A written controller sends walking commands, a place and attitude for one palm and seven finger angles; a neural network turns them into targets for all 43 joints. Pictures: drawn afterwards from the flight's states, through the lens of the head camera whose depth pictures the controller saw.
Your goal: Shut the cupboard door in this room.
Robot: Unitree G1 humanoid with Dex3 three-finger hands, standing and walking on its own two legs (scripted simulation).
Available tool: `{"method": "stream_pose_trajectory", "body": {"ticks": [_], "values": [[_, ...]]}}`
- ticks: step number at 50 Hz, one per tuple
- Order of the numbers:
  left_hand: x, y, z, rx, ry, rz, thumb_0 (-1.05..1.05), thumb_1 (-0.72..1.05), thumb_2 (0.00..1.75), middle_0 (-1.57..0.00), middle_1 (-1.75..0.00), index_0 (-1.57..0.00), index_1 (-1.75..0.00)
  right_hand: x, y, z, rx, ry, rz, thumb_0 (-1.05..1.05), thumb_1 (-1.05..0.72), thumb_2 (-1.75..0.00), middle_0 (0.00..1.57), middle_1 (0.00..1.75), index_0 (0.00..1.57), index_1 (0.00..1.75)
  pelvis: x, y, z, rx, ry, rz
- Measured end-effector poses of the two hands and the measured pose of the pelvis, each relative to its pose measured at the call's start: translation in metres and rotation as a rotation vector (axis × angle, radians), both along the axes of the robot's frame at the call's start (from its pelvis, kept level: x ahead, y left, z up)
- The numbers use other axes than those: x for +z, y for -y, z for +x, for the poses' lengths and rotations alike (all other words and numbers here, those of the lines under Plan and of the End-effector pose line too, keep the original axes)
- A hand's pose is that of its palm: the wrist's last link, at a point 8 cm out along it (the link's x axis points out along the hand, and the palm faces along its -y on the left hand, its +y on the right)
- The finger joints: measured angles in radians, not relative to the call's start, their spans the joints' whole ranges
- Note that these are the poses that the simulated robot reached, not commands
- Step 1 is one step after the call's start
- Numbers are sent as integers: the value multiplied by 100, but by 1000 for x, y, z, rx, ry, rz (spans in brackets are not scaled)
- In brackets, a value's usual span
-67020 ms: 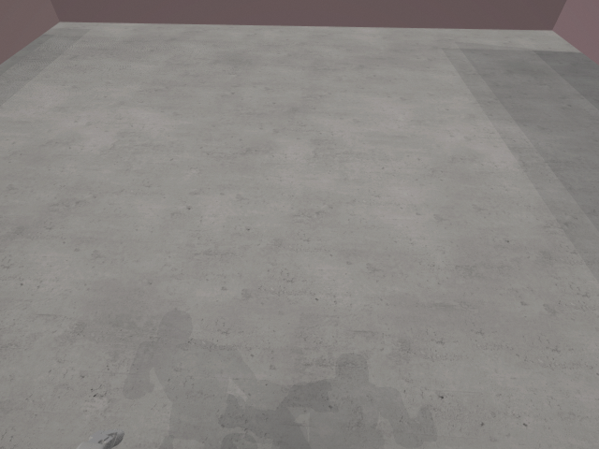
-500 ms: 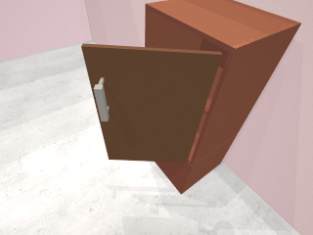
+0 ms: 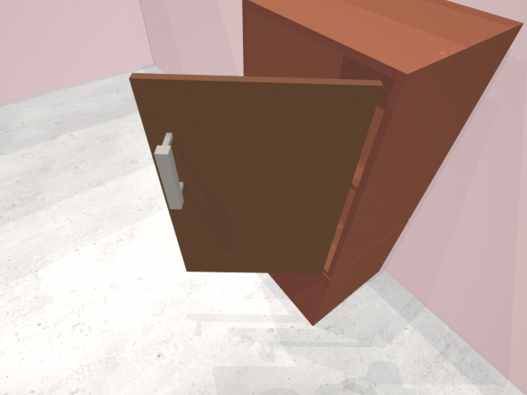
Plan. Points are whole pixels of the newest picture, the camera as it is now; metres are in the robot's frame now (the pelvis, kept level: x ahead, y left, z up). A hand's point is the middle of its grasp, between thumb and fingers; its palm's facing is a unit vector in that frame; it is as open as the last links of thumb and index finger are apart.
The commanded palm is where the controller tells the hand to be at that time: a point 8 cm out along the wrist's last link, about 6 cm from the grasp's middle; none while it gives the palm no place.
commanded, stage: look again from close up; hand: left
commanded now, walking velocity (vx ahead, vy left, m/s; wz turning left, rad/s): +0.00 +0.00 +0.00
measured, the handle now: (172, 171) +0.48 +0.19 +0.06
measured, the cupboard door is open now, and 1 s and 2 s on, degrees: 53 53 53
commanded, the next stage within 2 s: raise the hand and make a fist in 0.32 s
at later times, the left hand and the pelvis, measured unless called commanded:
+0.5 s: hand out of the picture +0.10 +0.21 -0.13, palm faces +0.15 -0.96 -0.22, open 7.4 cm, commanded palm +0.12 +0.24 -0.05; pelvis +0.01 +0.02 +0.00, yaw -1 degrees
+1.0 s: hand (132, 365) +0.17 +0.19 +0.00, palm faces +0.15 -0.99 -0.06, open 5.4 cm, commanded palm +0.16 +0.24 -0.01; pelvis +0.00 -0.02 -0.08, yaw +1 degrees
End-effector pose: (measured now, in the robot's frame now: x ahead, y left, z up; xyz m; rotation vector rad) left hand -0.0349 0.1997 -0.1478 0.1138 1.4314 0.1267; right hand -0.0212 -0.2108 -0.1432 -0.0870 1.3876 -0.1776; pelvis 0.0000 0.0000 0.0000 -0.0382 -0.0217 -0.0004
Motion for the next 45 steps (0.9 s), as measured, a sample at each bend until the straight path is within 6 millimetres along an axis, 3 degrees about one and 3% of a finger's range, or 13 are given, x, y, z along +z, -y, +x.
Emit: {"method": "stream_pose_trajectory", "body": {"ticks": [5,10,15,22,24,27,30,33,35,37,40,42,45], "values": [[3,-19,41,-10,85,27,1,91,89,-20,-30,-20,-30,2,0,20,14,23,-28,2,-93,-90,20,30,20,30,1,-9,10,-7,-7,12],[6,-33,65,-35,122,45,1,91,89,-20,-30,-20,-30,9,3,39,21,52,-50,2,-94,-90,20,30,20,30,3,-13,16,-19,-17,23],[7,-42,74,-51,117,53,1,91,89,-20,-30,-20,-30,15,5,58,31,88,-64,1,-93,-90,20,30,20,30,5,-15,20,-25,-19,27],[7,-49,69,-57,92,60,1,91,89,-20,-30,-20,-30,18,4,79,51,125,-68,1,-91,-90,20,30,20,30,6,-18,22,-31,-15,23],[28,-58,96,36,259,80,1,91,89,-20,-30,-21,-30,25,6,89,60,233,-96,1,-91,-90,20,30,20,30,3,-17,16,-25,-13,20],[96,-61,157,52,721,132,2,91,89,-21,-31,-21,-31,39,9,111,82,445,-117,1,-91,-90,20,30,20,30,1,-14,11,-11,-21,38],[156,-49,207,24,1114,123,2,92,89,-23,-33,-23,-33,47,16,136,122,628,-105,1,-91,-90,20,30,20,30,-8,-10,1,24,-36,52],[177,-36,231,-11,1381,42,1,91,89,-27,-37,-27,-37,47,25,159,156,757,-112,1,-90,-90,20,30,20,30,-25,-6,-9,30,-82,41],[170,-30,231,-59,1480,-35,1,91,89,-30,-40,-30,-40,46,32,171,166,808,-125,1,-90,-90,20,30,20,30,-38,0,-13,13,-117,39],[148,-27,222,-106,1484,-93,1,91,89,-33,-44,-33,-44,46,40,180,170,842,-140,1,-90,-90,20,30,20,30,-52,6,-17,-3,-137,40],[104,-29,195,-94,1350,-137,1,91,89,-38,-49,-38,-49,47,49,192,190,873,-167,1,-90,-90,20,30,20,30,-67,13,-18,-8,-154,33],[86,-34,174,-47,1262,-116,1,91,89,-42,-53,-42,-53,46,52,198,213,882,-183,1,-90,-90,20,30,20,30,-73,16,-16,-2,-167,23],[92,-42,155,5,1265,-21,2,90,89,-47,-59,-47,-59,42,50,208,249,881,-191,1,-90,-90,20,30,20,30,-77,19,-10,11,-182,6]]}}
